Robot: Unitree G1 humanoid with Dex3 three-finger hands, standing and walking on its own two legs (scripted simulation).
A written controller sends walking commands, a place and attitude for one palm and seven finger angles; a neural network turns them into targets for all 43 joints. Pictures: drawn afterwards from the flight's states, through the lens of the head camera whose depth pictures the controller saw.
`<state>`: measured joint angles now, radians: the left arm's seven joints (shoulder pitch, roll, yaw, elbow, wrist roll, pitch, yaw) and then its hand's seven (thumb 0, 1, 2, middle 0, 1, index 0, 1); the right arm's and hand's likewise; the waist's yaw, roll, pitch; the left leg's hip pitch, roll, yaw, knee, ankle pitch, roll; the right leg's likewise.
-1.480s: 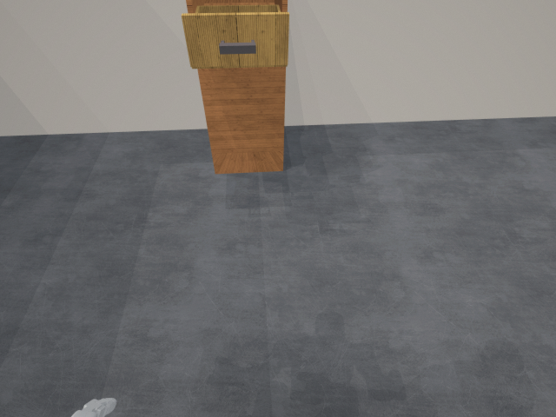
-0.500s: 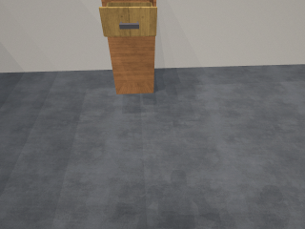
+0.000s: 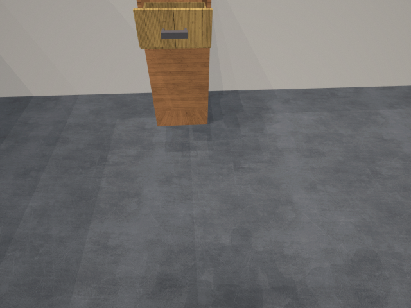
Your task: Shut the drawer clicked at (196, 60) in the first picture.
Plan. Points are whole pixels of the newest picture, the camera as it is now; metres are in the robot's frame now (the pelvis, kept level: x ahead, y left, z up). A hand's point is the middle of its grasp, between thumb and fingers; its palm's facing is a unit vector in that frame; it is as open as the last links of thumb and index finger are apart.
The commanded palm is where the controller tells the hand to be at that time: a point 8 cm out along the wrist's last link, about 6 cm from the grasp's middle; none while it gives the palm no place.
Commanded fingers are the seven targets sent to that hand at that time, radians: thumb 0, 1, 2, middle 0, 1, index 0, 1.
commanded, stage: walk to a spot facing it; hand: left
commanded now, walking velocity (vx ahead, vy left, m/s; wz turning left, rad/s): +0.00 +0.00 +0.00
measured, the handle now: (174, 32) +1.16 +0.20 +0.04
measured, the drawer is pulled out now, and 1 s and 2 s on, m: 0.30 0.30 0.30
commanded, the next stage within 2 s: turn to face it in 1.40 s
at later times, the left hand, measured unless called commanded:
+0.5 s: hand out of the picture +0.03 +0.16 -0.18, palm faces +0.05 -0.98 -0.18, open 7.4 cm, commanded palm none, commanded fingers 0.00 0.90 0.90 -0.20 -0.30 -0.20 -0.30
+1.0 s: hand (140, 215) +0.39 +0.21 -0.18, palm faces -0.13 -0.98 -0.18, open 7.4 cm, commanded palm none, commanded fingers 0.00 0.90 0.90 -0.20 -0.30 -0.20 -0.30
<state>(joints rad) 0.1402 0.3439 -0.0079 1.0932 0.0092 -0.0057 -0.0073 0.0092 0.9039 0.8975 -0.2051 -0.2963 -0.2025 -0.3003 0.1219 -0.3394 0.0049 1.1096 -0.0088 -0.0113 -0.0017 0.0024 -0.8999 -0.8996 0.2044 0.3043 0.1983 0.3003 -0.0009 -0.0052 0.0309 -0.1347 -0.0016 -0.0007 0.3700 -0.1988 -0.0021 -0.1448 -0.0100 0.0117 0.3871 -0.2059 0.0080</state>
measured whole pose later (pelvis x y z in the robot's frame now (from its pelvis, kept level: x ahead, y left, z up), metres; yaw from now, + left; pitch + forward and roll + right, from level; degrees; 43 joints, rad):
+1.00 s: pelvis +0.30 +0.04 -0.01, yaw -12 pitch -1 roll +1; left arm 0.23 0.20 0.08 1.01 0.03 -0.01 -0.02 0.01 0.91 0.90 -0.20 -0.29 -0.19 -0.30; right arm 0.32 -0.16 -0.05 1.08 -0.02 -0.09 -0.02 -0.02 -0.95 -0.90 0.20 0.30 0.20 0.30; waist 0.01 -0.06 0.00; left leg -0.11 0.01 0.25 0.41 -0.28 0.06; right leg -0.60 -0.11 -0.04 1.11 -0.19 0.00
